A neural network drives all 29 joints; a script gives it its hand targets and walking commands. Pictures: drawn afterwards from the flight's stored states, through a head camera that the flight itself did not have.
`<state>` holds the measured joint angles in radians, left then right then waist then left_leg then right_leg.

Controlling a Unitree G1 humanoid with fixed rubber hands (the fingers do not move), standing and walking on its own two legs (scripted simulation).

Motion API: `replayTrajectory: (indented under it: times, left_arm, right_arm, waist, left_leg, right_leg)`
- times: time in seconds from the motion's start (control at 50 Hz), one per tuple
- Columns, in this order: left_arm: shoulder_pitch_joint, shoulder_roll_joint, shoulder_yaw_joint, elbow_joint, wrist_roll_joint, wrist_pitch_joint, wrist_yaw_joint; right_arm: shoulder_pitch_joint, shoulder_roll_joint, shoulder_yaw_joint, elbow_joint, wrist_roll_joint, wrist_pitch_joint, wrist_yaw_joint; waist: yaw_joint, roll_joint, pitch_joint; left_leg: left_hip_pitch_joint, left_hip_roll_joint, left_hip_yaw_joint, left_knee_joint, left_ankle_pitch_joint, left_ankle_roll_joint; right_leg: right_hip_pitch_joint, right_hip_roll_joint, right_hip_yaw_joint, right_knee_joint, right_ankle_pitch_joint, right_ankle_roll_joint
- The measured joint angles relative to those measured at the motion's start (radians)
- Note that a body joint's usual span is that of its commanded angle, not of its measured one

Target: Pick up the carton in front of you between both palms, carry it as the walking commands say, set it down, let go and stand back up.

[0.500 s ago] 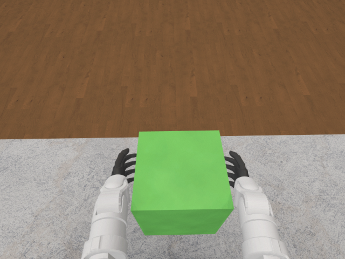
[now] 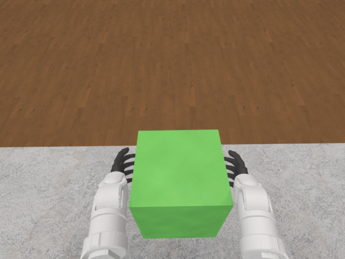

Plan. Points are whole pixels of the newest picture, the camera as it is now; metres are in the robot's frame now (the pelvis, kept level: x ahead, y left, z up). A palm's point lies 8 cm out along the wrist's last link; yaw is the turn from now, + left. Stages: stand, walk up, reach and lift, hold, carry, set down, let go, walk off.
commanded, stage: reach and lift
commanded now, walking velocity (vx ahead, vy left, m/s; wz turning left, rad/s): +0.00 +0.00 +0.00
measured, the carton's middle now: (178, 186) +0.32 +0.00 -0.04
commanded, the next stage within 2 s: hold in 0.58 s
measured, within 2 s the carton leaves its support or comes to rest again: neither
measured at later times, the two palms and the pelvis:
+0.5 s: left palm (118, 173) +0.31 +0.15 +0.04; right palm (240, 176) +0.30 -0.15 +0.04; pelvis +0.02 +0.00 +0.01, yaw +0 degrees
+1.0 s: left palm (115, 174) +0.29 +0.15 +0.06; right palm (242, 177) +0.29 -0.15 +0.05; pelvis +0.01 +0.00 +0.00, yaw +0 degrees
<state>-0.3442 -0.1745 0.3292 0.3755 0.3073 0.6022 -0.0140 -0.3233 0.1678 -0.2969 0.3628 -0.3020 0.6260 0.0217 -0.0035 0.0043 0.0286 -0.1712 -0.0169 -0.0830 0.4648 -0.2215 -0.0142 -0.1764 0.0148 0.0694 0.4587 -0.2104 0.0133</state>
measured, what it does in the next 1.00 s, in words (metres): stands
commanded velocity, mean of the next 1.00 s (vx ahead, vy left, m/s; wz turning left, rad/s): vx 0.04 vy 0.00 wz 0.00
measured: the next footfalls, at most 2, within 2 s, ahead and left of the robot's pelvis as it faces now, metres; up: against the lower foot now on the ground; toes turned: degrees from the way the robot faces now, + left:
right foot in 1.36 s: +0.17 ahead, -0.10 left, +0.00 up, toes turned -10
left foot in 1.70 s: +0.42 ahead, +0.14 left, +0.00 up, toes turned +14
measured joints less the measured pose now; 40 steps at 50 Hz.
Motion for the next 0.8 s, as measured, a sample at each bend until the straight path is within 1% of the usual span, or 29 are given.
replayTrajectory:
  times: [0.36,0.6,0.72,0.8]
  left_arm:
    - [0.063,0.018,-0.073,-0.071,-0.015,0.048,0.001]
    - [0.081,0.022,-0.095,-0.107,-0.028,0.08,0.006]
    - [0.112,0.029,-0.129,-0.182,-0.052,0.12,0.014]
    - [0.104,0.027,-0.122,-0.181,-0.046,0.145,0.01]
  right_arm:
    - [0.064,-0.016,0.072,-0.072,0.024,0.048,-0.011]
    - [0.083,-0.021,0.09,-0.109,0.034,0.079,-0.012]
    - [0.113,-0.027,0.123,-0.182,0.054,0.117,-0.02]
    - [0.101,-0.024,0.117,-0.176,0.051,0.142,-0.016]
  waist:
    - [-0.001,-0.002,-0.005]
    - [-0.002,-0.003,-0.003]
    - [0.003,-0.004,-0.006]
    - [0.005,-0.004,-0.005]
  left_leg:
    - [0.079,0.005,-0.004,-0.078,0.014,0.0]
    - [0.104,0.002,-0.001,-0.093,0.017,0.003]
    - [0.131,0.002,0.001,-0.117,0.029,0.003]
    - [0.145,0.002,0.001,-0.119,0.032,0.003]
  right_leg:
    - [0.081,-0.001,-0.002,-0.081,0.015,-0.002]
    - [0.106,-0.005,0.001,-0.096,0.018,0.001]
    - [0.131,-0.006,0.003,-0.118,0.029,0.002]
    - [0.144,-0.006,0.003,-0.119,0.031,0.001]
